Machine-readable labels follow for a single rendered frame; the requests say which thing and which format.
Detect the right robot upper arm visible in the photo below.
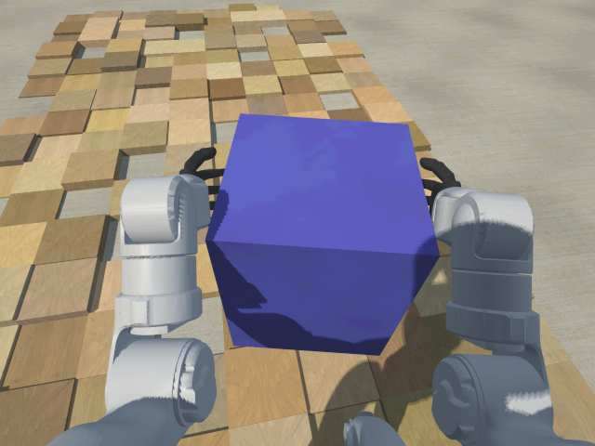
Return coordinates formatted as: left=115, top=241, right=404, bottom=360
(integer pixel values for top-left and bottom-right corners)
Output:
left=431, top=354, right=595, bottom=446

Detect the robot right hand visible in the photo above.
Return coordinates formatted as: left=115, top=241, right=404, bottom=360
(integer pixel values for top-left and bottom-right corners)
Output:
left=420, top=158, right=461, bottom=217

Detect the right robot shin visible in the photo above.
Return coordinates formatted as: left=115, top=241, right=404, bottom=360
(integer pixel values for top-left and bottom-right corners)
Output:
left=355, top=411, right=374, bottom=418

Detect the carton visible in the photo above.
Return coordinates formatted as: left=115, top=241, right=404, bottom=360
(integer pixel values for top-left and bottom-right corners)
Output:
left=205, top=113, right=440, bottom=356

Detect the robot right forearm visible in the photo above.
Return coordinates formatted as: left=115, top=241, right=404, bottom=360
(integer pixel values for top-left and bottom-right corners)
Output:
left=431, top=187, right=554, bottom=417

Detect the robot left hand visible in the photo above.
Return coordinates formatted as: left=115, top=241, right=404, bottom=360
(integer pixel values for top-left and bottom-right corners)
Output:
left=179, top=147, right=225, bottom=227

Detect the left robot upper arm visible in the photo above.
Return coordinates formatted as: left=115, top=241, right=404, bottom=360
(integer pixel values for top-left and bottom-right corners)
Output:
left=46, top=338, right=217, bottom=446

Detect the right robot thigh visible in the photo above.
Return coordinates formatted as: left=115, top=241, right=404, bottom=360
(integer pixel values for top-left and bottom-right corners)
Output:
left=343, top=416, right=406, bottom=446

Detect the robot left forearm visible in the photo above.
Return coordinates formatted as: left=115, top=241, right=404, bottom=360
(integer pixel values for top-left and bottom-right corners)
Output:
left=105, top=174, right=211, bottom=410

